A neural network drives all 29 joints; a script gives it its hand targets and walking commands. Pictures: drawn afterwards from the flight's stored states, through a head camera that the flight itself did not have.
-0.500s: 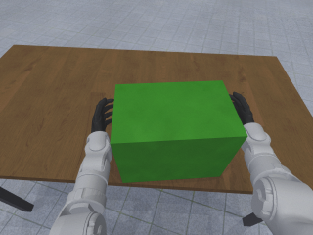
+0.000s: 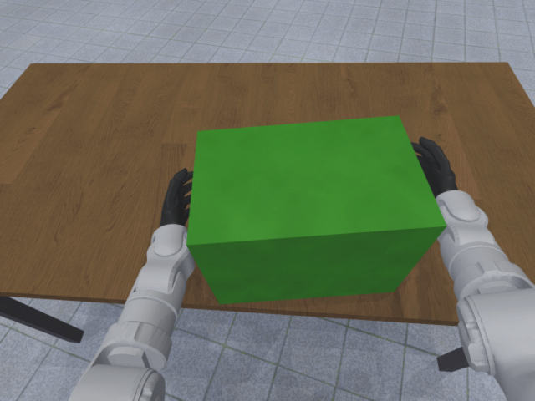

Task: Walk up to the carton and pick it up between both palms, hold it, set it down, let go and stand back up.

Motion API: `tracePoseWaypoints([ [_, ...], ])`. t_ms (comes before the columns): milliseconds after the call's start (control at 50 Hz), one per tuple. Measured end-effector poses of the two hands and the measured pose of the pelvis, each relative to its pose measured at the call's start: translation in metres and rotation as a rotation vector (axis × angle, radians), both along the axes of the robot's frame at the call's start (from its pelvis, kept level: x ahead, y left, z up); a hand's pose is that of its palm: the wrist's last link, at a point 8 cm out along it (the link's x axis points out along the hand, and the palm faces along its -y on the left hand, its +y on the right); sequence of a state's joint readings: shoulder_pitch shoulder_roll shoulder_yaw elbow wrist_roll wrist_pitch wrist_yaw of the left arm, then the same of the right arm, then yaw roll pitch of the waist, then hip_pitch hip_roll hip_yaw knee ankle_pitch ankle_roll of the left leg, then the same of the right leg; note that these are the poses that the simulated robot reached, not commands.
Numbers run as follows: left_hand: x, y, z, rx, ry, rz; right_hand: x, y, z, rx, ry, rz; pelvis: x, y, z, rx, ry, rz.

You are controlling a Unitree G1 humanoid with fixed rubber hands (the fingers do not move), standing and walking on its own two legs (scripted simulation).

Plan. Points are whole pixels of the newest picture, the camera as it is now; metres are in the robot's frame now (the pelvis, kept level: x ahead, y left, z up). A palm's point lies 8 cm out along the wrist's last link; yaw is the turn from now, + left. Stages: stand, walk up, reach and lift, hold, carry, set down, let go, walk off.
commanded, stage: set down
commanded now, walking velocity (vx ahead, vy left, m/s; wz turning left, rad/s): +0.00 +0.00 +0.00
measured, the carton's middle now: (302, 217) +0.40 +0.02 +0.03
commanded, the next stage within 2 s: none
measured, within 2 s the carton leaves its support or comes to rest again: neither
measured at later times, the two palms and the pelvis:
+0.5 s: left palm (151, 200) +0.35 +0.23 +0.09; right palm (499, 175) +0.46 -0.23 +0.11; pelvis -0.01 -0.01 +0.00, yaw +1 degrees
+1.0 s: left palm (125, 180) +0.34 +0.24 +0.16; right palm (526, 154) +0.44 -0.23 +0.16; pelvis -0.01 +0.00 +0.01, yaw +2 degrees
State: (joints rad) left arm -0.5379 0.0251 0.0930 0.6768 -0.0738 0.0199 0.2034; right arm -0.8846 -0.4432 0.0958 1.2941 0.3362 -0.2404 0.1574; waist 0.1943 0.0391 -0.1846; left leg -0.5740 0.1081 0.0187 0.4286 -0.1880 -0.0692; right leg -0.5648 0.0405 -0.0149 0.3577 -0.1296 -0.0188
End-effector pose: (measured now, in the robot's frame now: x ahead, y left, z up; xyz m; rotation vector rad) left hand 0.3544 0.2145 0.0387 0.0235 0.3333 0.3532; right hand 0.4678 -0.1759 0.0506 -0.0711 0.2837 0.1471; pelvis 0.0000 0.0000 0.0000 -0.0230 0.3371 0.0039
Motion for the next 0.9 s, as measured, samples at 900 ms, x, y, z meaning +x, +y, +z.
tracePoseWaypoints([
  [900,-0.014,0.026,0.114,-0.019,-0.049,-0.006,-0.02,-0.05,0.106,0.068,-0.034,-0.022,-0.014,-0.004,0.006,0.016,-0.156,0.035],
])
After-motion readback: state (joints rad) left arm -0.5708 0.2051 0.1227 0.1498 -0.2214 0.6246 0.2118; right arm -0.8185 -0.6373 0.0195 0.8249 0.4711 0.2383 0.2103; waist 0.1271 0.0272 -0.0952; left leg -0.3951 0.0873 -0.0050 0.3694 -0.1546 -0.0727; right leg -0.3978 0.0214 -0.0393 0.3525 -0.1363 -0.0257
